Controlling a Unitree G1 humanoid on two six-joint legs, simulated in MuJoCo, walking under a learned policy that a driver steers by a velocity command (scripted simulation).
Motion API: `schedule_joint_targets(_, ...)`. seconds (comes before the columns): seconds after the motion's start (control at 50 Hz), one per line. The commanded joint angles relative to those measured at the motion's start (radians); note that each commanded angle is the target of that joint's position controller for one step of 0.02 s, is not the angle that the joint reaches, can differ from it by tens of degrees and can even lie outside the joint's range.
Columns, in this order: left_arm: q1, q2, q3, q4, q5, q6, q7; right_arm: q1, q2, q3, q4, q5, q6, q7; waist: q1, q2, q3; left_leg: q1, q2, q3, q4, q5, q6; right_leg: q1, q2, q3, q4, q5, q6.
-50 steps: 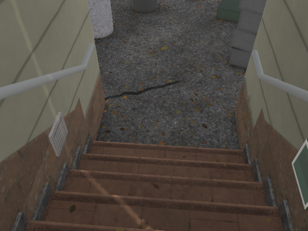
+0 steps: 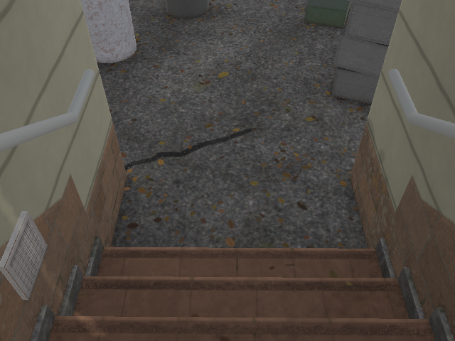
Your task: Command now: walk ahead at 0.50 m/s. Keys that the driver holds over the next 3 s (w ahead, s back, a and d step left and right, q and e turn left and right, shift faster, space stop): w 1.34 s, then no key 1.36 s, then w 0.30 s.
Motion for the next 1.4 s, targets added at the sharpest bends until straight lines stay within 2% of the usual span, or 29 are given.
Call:
schedule_joint_targets(0.02, 0.489, 0.13, 0.062, 0.136, 0.019, -0.019, -0.008, -0.062, -0.108, -0.027, -0.004, -0.004, -0.01, 0.015, 0.285, 0.06, -0.017, -0.251, 0.09, -0.176, 0.393, 0.95, 0.085, 0.543, 0.003, -0.102, -0.105, 0.027, -0.07)
schedule_joint_targets(0.04, 0.636, 0.122, 0.04, 0.198, 0.034, -0.032, -0.015, -0.035, -0.025, -0.022, -0.008, 0.0, -0.038, 0.023, 0.303, -0.238, -0.02, -0.571, -0.117, -0.178, 0.927, 0.032, 0.038, 0.757, -0.149, 0.061, 0.04, 0.449, -0.159)
schedule_joint_targets(0.06, 0.599, 0.087, 0.013, 0.199, 0.021, -0.028, -0.005, 0.096, -0.039, -0.019, -0.04, 0.035, -0.052, 0.038, 0.182, -0.388, -0.092, -0.818, -0.092, -0.283, 1.006, -0.036, 0.038, 0.885, -0.226, 0.219, 0.232, 0.608, -0.197)
schedule_joint_targets(0.08, 0.585, 0.07, 0.003, 0.19, 0.011, -0.015, -0.005, 0.072, -0.072, -0.02, -0.058, 0.042, -0.053, 0.044, 0.189, -0.309, -0.171, -0.853, -0.074, -0.3, 0.98, 0.013, 0.022, 0.858, -0.284, 0.307, 0.158, 0.424, -0.23)
schedule_joint_targets(0.12, 0.463, 0.137, 0.025, 0.217, -0.013, -0.011, -0.006, -0.116, -0.052, -0.014, -0.154, 0.051, -0.03, 0.02, 0.114, -0.031, -0.034, -0.964, 0.048, -0.166, 0.757, 0.261, 0.029, 0.576, -0.348, 0.568, -0.091, -0.509, -0.322)
schedule_joint_targets(0.14, 0.352, 0.06, -0.005, 0.186, 0.008, -0.019, -0.003, -0.174, -0.091, -0.027, -0.177, 0.048, -0.009, 0.013, 0.054, 0.088, 0.049, -0.912, 0.102, -0.17, 0.711, 0.359, 0.038, 0.364, -0.336, 0.633, -0.138, -0.63, -0.3)
schedule_joint_targets(0.24, 0.319, 0.092, -0.017, 0.212, 0.053, -0.058, 0.078, -0.174, -0.043, -0.027, -0.178, -0.034, -0.005, 0.032, 0.004, -0.077, 0.061, -0.567, 0.166, -0.176, 0.081, 0.851, -0.02, -0.011, -0.149, 0.303, -0.048, -0.143, -0.212)
schedule_joint_targets(0.28, 0.421, 0.057, -0.019, 0.232, 0.016, -0.063, 0.092, -0.274, -0.109, -0.043, -0.229, -0.01, -0.004, 0.046, 0.05, -0.008, 0.066, -0.702, 0.185, -0.22, -0.102, 1.05, -0.005, 0.171, -0.122, 0.274, 0.026, -0.286, -0.185)
schedule_joint_targets(0.34, 0.435, 0.035, -0.037, 0.22, -0.021, -0.059, 0.127, -0.489, -0.086, -0.026, -0.299, -0.051, -0.034, 0.082, 0.126, 0.036, 0.111, -0.464, 0.108, -0.116, -0.571, 1.466, 0.011, 0.043, -0.021, 0.132, 0.098, -0.574, -0.125)
schedule_joint_targets(0.48, 0.46, 0.054, -0.002, 0.209, -0.009, 0.007, 0.124, -0.531, -0.078, -0.011, -0.373, 0.001, -0.006, 0.123, 0.21, -0.017, 0.158, -0.395, 0.143, -0.121, -0.825, 1.192, -0.011, 0.256, -0.059, 0.203, 0.405, -0.55, -0.147)
schedule_joint_targets(0.54, 0.365, 0.063, 0.01, 0.246, -0.011, -0.01, 0.092, -0.023, -0.156, -0.069, -0.18, -0.017, -0.006, 0.111, -0.064, 0.073, 0.004, 0.186, 0.134, -0.024, -0.903, 1.135, 0.075, 0.084, 0.052, 0.125, 1.003, -0.339, -0.084)
schedule_joint_targets(0.56, 0.363, 0.013, 0.006, 0.247, -0.011, -0.032, 0.081, 0.188, -0.143, -0.05, -0.094, -0.037, -0.006, 0.11, -0.12, 0.296, -0.027, 0.469, 0.241, -0.109, -0.726, 1.535, 0.141, -0.234, 0.209, 0.087, 1.51, -1.025, -0.037)
schedule_joint_targets(0.58, 0.531, -0.013, -0.004, 0.214, -0.041, -0.043, 0.072, 0.132, -0.161, -0.03, -0.106, -0.042, -0.006, 0.112, 0.025, 0.443, -0.121, 0.659, 0.341, -0.264, -0.423, 1.714, 0.211, -0.521, 0.203, 0.182, 1.674, -1.238, -0.014)
schedule_joint_targets(0.62, 0.395, 0.047, -0.005, 0.107, -0.056, -0.047, 0.085, 0.123, -0.233, -0.062, -0.084, 0.018, 0.001, 0.12, 0.011, 0.317, -0.173, 0.562, 0.466, -0.563, -0.675, 0.787, 0.344, -0.696, 0.101, 0.136, 1.456, -1.011, -0.011)
schedule_joint_targets(0.64, 0.278, 0.092, 0.01, 0.074, -0.049, -0.018, 0.104, -0.011, -0.127, -0.03, -0.103, 0.001, 0.008, 0.124, 0.062, 0.053, -0.045, 0.298, 0.427, -0.648, -0.848, 0.371, 0.295, -0.645, 0.04, 0.074, 1.382, -0.848, -0.023)
schedule_joint_targets(0.7, 0.253, 0.082, 0.026, 0.07, -0.019, 0.001, 0.107, -0.223, -0.057, 0.008, -0.147, -0.033, -0.055, 0.086, 0.175, 0.07, 0.146, -0.228, 0.314, -0.463, -0.774, 0.633, 0.2, -0.45, -0.05, 0.156, 0.871, -0.427, 0.003)
schedule_joint_targets(0.76, 0.269, 0.028, 0.021, 0.059, 0.019, -0.009, 0.082, -0.086, -0.137, -0.008, -0.077, -0.071, -0.048, 0.042, 0.169, 0.173, 0.016, -0.203, 0.267, -0.387, -0.713, 0.98, 0.237, -0.314, -0.053, 0.083, 0.763, -0.301, 0.031)
schedule_joint_targets(0.86, -0.008, 0.048, 0.019, -0.047, 0.045, -0.015, 0.038, 0.005, -0.076, 0.014, -0.058, 0.004, -0.045, -0.008, 0.074, 0.087, 0.071, -0.228, 0.144, -0.214, -0.565, 0.596, 0.144, -0.184, 0.0, 0.064, 0.173, 0.279, 0.003)
schedule_joint_targets(0.96, -0.083, 0.014, -0.004, -0.117, 0.004, 0.005, 0.01, 0.022, -0.102, -0.007, -0.076, 0.012, -0.009, -0.002, 0.002, 0.133, 0.145, -0.187, 0.143, -0.243, -0.398, 0.508, 0.166, -0.101, 0.027, 0.03, 0.01, 0.075, 0.028)
schedule_joint_targets(1.02, 0.011, 0.06, 0.015, -0.086, -0.004, 0.004, -0.002, 0.008, -0.114, -0.019, -0.094, 0.004, 0.022, -0.017, 0.02, 0.121, 0.148, -0.021, 0.177, -0.31, -0.199, 0.657, 0.148, -0.102, -0.037, 0.061, -0.163, -0.071, -0.001)
schedule_joint_targets(1.06, 0.286, 0.086, 0.04, 0.028, -0.001, -0.017, 0.0, -0.03, -0.117, -0.02, -0.062, 0.006, 0.021, -0.011, 0.155, 0.086, 0.063, -0.088, 0.153, -0.284, 0.149, 0.788, 0.125, 0.266, -0.05, -0.009, -0.3, 0.02, -0.054)
schedule_joint_targets(1.1, 0.561, 0.113, 0.021, 0.137, 0.032, -0.025, -0.01, 0.096, -0.013, -0.01, -0.04, 0.008, -0.026, 0.032, 0.188, -0.268, -0.103, -0.726, -0.106, -0.226, 0.948, -0.099, 0.04, 0.894, -0.192, 0.115, 0.228, 0.555, -0.168)
schedule_joint_targets(1.14, 0.588, 0.191, 0.042, 0.154, -0.022, 0.001, -0.007, 0.033, -0.104, -0.01, -0.145, 0.047, -0.051, 0.043, 0.195, -0.272, -0.223, -0.961, -0.038, -0.253, 0.964, 0.065, 0.01, 0.895, -0.354, 0.447, 0.04, -0.115, -0.318)
schedule_joint_targets(1.18, 0.378, 0.083, 0.006, 0.135, 0.0, 0.003, 0.003, -0.188, -0.129, -0.021, -0.212, 0.053, -0.009, 0.013, 0.105, 0.032, 0.022, -0.978, 0.086, -0.157, 0.742, 0.352, 0.023, 0.481, -0.336, 0.604, -0.198, -0.782, -0.314)
schedule_joint_targets(1.22, 0.203, 0.001, -0.033, 0.089, 0.035, -0.041, 0.014, -0.147, -0.139, -0.039, -0.18, 0.021, -0.001, 0.012, 0.004, 0.079, 0.107, -0.808, 0.159, -0.221, 0.389, 0.645, 0.033, 0.142, -0.227, 0.46, -0.097, -0.557, -0.197)
schedule_joint_targets(1.26, 0.245, 0.067, -0.021, 0.117, 0.034, -0.06, 0.058, -0.21, -0.084, -0.038, -0.211, -0.04, -0.013, 0.018, 0.019, -0.02, 0.12, -0.609, 0.157, -0.167, 0.005, 0.833, -0.018, -0.026, -0.115, 0.263, -0.133, -0.284, -0.184)
schedule_joint_targets(1.3, 0.313, 0.118, -0.007, 0.16, 0.056, -0.051, 0.077, -0.132, -0.054, -0.028, -0.19, -0.034, -0.007, 0.039, -0.006, -0.063, 0.006, -0.506, 0.149, -0.146, 0.043, 0.934, -0.028, 0.022, -0.122, 0.261, -0.053, -0.13, -0.214)
schedule_joint_targets(1.36, 0.458, 0.06, -0.015, 0.201, -0.008, -0.056, 0.097, -0.357, -0.13, -0.042, -0.282, -0.021, -0.011, 0.053, 0.094, -0.008, 0.065, -0.792, 0.174, -0.235, -0.259, 1.111, 0.014, 0.311, -0.133, 0.306, 0.051, -0.326, -0.172)
schedule_joint_targets(1.4, 0.433, 0.023, -0.037, 0.184, -0.013, -0.044, 0.13, -0.458, -0.087, -0.028, -0.312, -0.066, -0.03, 0.08, 0.122, 0.027, 0.094, -0.462, 0.093, -0.125, -0.565, 1.475, 0.008, 0.066, -0.01, 0.136, 0.11, -0.438, -0.115)
Next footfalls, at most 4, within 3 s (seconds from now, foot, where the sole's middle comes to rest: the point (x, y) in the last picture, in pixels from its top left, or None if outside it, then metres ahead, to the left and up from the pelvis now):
0.02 right None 0.13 -0.11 -0.83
0.54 left None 0.43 0.11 -1.00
1.08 right None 0.69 -0.12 -1.18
1.60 left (200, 299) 0.98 0.08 -1.36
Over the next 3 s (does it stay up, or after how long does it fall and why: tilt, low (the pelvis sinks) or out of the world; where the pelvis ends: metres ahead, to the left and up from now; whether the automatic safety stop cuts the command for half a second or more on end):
stays up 1.00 -0.03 -0.60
